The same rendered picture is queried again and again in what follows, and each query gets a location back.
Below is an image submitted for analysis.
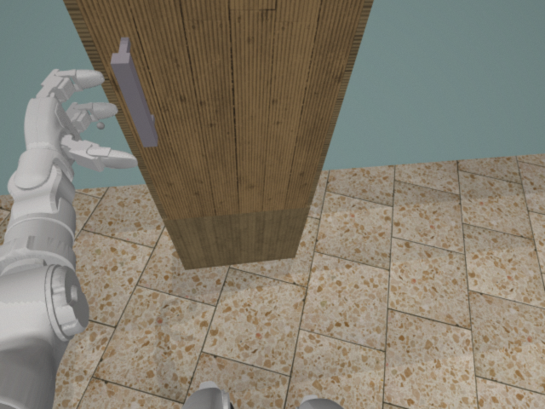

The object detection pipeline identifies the right robot shin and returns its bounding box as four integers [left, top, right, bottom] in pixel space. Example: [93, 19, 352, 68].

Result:
[301, 395, 318, 404]

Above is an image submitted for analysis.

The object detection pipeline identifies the robot left upper arm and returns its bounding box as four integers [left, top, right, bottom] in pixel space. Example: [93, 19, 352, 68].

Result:
[0, 264, 89, 409]

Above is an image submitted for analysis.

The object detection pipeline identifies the cupboard door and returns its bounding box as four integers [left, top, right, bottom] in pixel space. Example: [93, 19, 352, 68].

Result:
[76, 0, 365, 220]

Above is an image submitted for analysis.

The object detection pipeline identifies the handle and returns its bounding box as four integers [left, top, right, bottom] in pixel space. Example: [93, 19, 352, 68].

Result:
[111, 37, 158, 147]

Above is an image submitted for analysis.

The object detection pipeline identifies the robot left forearm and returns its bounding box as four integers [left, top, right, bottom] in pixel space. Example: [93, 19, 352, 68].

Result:
[0, 148, 76, 276]

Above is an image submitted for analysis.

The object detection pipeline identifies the robot left thigh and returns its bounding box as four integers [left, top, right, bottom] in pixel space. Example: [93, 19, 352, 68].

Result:
[181, 388, 231, 409]

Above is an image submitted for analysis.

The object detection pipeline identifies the robot left hand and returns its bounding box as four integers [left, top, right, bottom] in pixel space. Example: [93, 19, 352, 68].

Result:
[24, 69, 138, 172]

